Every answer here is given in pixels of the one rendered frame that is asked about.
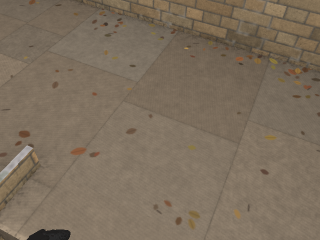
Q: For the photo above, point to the robot left hand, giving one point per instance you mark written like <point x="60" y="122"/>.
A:
<point x="58" y="234"/>

